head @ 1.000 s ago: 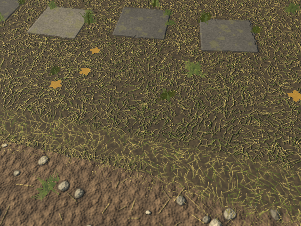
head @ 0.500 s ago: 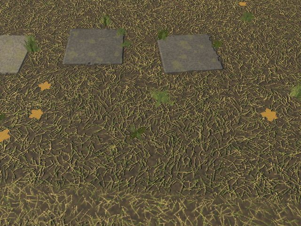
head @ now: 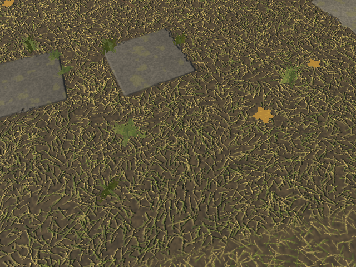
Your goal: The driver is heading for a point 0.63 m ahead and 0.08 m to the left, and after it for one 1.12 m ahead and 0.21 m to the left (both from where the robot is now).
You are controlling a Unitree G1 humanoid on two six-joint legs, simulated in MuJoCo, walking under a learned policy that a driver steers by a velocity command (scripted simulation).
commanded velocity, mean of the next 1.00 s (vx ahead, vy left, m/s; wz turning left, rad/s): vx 0.04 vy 0.00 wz -0.12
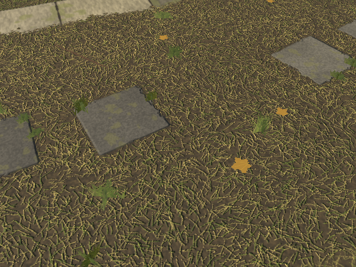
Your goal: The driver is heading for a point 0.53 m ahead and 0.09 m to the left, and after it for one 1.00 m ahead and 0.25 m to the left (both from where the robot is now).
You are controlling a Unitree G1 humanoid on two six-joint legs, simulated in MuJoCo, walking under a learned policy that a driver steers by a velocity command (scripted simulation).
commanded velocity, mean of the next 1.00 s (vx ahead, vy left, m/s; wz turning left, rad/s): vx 0.44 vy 0.00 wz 0.29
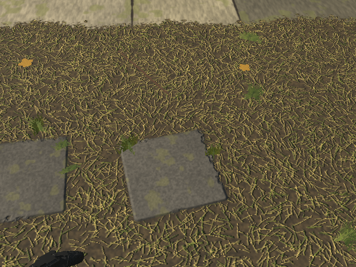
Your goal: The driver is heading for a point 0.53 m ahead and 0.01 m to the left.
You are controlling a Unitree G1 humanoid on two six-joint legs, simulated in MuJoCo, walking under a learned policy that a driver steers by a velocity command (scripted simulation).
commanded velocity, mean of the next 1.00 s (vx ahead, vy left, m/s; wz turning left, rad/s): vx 0.36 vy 0.00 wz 0.06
